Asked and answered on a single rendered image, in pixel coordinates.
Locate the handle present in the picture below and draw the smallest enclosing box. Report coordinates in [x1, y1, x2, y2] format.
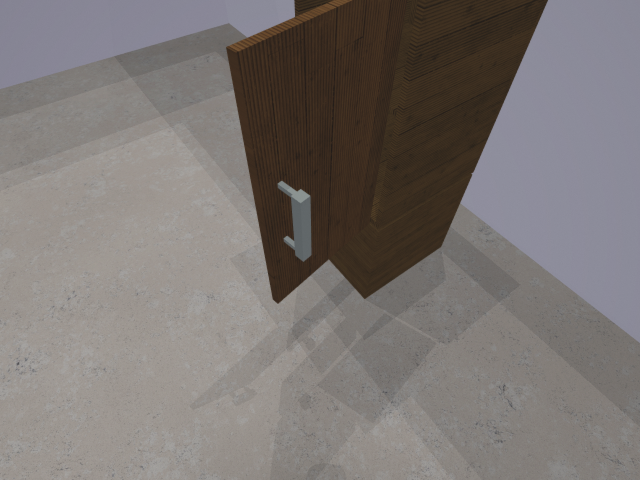
[277, 181, 312, 262]

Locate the cupboard door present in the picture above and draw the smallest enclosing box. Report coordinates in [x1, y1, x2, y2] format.
[226, 0, 407, 304]

